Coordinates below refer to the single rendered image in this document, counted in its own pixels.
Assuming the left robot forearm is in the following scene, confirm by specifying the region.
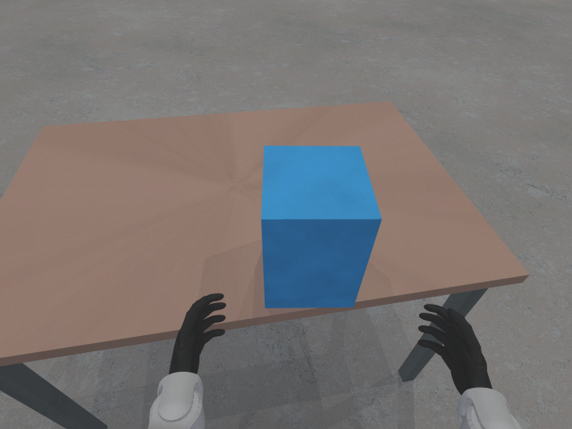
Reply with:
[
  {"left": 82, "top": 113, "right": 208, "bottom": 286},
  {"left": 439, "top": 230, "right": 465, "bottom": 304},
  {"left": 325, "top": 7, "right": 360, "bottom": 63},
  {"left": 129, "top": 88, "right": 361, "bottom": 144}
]
[{"left": 148, "top": 372, "right": 206, "bottom": 429}]

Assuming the right robot hand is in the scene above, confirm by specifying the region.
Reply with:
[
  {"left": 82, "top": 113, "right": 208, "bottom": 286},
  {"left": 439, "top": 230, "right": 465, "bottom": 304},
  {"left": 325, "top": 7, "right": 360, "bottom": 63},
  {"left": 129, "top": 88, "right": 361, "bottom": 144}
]
[{"left": 417, "top": 304, "right": 492, "bottom": 395}]

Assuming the right robot forearm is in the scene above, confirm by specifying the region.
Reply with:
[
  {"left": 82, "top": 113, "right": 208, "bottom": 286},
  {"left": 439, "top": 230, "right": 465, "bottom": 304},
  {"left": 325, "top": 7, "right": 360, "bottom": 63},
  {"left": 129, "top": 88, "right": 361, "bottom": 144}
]
[{"left": 457, "top": 387, "right": 522, "bottom": 429}]

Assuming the carton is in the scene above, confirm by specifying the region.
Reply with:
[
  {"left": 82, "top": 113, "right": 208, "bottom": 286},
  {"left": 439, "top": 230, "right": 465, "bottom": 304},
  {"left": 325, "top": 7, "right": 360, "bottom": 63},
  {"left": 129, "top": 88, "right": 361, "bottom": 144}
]
[{"left": 261, "top": 146, "right": 382, "bottom": 308}]

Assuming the left robot hand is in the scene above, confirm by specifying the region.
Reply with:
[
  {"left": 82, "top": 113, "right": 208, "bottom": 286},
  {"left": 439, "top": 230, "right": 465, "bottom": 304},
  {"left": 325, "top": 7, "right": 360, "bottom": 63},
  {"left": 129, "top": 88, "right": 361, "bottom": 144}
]
[{"left": 169, "top": 293, "right": 226, "bottom": 374}]

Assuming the table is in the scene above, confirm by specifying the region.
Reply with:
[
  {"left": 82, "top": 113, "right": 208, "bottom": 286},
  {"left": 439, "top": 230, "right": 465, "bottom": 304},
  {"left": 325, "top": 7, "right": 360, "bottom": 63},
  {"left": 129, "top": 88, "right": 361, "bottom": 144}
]
[{"left": 0, "top": 101, "right": 530, "bottom": 429}]

